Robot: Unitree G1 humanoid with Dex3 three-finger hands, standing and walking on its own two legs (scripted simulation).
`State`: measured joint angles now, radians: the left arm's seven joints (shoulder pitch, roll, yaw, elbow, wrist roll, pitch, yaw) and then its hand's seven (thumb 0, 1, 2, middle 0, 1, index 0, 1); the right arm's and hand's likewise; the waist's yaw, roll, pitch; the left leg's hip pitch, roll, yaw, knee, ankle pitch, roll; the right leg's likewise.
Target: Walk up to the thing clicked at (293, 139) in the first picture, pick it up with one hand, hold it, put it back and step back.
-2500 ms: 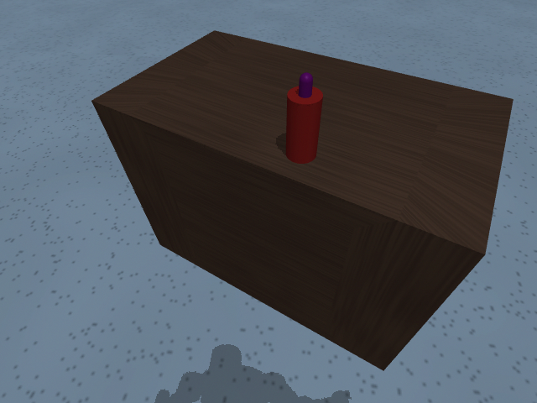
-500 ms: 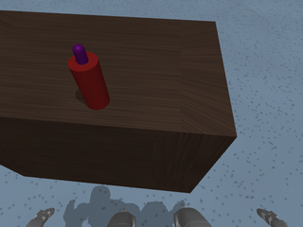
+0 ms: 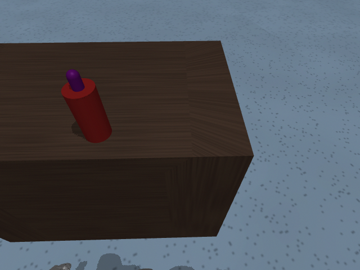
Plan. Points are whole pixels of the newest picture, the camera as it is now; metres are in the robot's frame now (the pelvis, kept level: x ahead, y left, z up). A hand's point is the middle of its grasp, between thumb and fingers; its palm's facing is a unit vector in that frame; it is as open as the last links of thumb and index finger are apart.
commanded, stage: walk up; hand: left
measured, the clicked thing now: (86, 106) +0.47 +0.25 +0.11
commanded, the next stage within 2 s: stand in 1.36 s
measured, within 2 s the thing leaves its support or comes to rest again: neither
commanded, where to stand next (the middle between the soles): +0.08 +0.03 m, yaw +2 degrees
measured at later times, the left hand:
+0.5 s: hand out of the picture +0.11 +0.26 -0.12, palm faces +0.00 -0.95 -0.32, open 7.4 cm
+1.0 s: hand out of the picture +0.10 +0.27 -0.12, palm faces -0.01 -0.95 -0.32, open 7.4 cm
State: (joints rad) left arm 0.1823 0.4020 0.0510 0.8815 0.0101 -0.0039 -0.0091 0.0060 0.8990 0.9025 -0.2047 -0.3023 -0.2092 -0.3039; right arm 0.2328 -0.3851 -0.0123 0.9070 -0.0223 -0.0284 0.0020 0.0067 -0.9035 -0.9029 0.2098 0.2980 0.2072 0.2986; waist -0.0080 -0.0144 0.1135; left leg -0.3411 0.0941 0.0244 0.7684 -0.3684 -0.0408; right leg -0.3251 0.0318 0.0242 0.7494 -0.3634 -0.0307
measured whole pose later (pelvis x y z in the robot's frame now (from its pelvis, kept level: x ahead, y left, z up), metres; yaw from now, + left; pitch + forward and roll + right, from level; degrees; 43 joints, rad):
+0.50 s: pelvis +0.01 +0.01 +0.03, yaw +0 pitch -3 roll +0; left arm 0.08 0.34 0.02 1.09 0.00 0.00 -0.02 0.01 0.90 0.90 -0.20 -0.30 -0.21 -0.30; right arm 0.12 -0.36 0.00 1.09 -0.01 -0.03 0.01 0.01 -0.91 -0.90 0.21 0.30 0.21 0.30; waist 0.00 0.00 0.06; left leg -0.18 0.05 0.02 0.44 -0.21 -0.03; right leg -0.18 0.00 0.04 0.45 -0.23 0.01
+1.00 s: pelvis +0.02 +0.02 +0.04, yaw +0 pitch -2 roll +0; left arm 0.08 0.34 0.02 1.16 0.01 0.00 -0.02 0.00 0.90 0.90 -0.20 -0.30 -0.21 -0.30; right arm 0.08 -0.34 -0.01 1.13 -0.01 -0.02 0.01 0.01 -0.91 -0.90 0.21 0.30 0.20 0.30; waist 0.00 -0.01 0.06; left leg -0.12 0.03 0.03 0.33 -0.17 -0.02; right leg -0.12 -0.01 0.05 0.33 -0.18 0.02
